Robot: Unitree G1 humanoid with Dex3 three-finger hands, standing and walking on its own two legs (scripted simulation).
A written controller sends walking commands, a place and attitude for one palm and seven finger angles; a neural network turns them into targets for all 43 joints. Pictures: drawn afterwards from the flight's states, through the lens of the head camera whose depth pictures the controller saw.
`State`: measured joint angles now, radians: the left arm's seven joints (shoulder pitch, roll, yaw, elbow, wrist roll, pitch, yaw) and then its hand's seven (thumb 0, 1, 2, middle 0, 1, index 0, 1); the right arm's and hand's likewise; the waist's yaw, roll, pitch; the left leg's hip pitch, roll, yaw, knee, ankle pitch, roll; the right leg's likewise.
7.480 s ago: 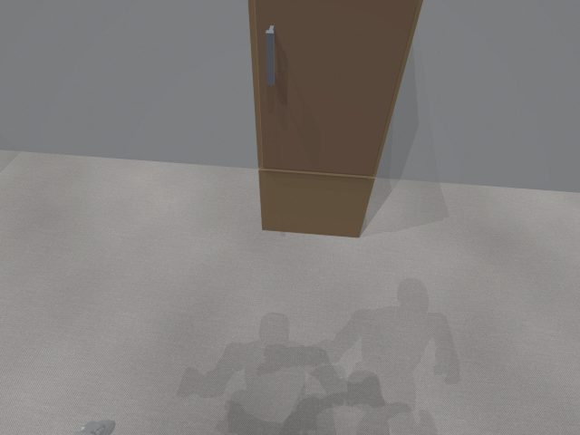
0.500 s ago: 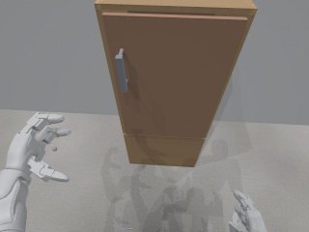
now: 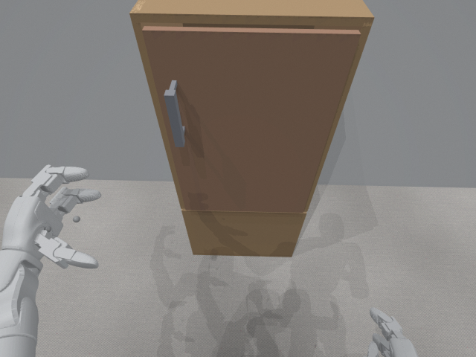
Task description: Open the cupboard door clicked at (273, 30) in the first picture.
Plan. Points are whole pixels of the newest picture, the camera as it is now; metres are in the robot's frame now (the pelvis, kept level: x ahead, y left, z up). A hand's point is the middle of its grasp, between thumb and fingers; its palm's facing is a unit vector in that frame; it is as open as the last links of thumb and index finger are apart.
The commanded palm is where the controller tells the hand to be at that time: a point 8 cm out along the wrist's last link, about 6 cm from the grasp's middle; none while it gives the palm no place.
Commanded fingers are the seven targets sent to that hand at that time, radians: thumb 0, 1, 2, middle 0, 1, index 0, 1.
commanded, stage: raise the hand with hooked fingers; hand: left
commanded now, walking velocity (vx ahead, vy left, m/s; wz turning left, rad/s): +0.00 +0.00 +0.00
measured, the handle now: (177, 114) +0.58 +0.18 +0.07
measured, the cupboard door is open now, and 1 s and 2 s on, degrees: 0 0 0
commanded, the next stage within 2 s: move the hooked fingers beside the handle in 0.16 s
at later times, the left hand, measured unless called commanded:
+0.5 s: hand (89, 204) +0.32 +0.27 +0.09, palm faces +0.03 -1.00 +0.00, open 14.0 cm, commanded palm +0.30 +0.31 +0.09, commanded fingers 0.00 -0.50 0.30 -0.30 -1.20 -0.30 -1.20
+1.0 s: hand (123, 167) +0.41 +0.24 +0.09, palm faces +0.02 -1.00 -0.01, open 14.0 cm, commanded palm +0.38 +0.29 +0.09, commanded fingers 0.00 -0.50 0.30 -0.30 -1.20 -0.30 -1.20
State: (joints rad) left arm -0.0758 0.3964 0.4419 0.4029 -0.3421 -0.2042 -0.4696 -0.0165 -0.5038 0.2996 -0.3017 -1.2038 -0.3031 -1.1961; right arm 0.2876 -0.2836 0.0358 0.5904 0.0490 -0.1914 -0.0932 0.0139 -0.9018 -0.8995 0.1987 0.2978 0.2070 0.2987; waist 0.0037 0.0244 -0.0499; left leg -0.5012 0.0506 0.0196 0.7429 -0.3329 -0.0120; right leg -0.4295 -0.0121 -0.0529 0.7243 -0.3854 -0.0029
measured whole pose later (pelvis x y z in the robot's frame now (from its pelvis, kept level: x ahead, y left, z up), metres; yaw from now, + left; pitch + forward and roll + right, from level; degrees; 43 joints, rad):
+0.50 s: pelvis -0.01 +0.00 +0.00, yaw +1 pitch +6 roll -1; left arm -0.28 0.41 0.38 0.56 -0.30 -0.19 -0.45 -0.02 -0.51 0.30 -0.30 -1.20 -0.30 -1.20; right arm 0.26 -0.28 0.06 0.60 0.05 -0.19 -0.11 0.01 -0.90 -0.90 0.20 0.30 0.21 0.30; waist 0.01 0.02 -0.04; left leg -0.55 0.04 0.00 0.77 -0.33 -0.01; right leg -0.46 -0.02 -0.07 0.75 -0.39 0.00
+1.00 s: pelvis +0.00 +0.01 -0.01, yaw -1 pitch +10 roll -1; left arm -0.50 0.42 0.39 0.77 -0.22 -0.24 -0.37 -0.02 -0.50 0.30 -0.30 -1.20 -0.30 -1.20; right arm 0.34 -0.28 0.03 0.63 0.04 -0.08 -0.07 0.01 -0.90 -0.90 0.20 0.30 0.21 0.30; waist -0.05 0.02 -0.06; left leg -0.63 0.05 0.03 0.80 -0.36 0.00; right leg -0.55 -0.01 -0.04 0.78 -0.40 0.01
